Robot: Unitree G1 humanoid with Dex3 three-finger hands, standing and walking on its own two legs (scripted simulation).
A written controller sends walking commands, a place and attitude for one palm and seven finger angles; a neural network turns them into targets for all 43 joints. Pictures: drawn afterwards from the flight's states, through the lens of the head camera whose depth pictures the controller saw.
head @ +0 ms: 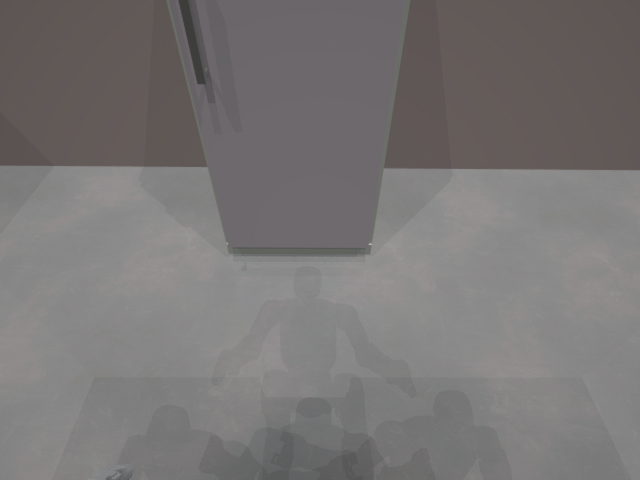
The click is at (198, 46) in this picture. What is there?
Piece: fridge door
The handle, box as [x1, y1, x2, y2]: [179, 0, 207, 83]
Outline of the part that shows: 179,0 197,83 205,83 207,68 205,68 203,65 190,0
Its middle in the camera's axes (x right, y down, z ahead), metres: -0.31 -0.53 +0.90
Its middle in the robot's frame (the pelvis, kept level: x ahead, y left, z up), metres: +1.03 +0.36 +0.18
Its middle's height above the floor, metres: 0.95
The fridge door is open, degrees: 0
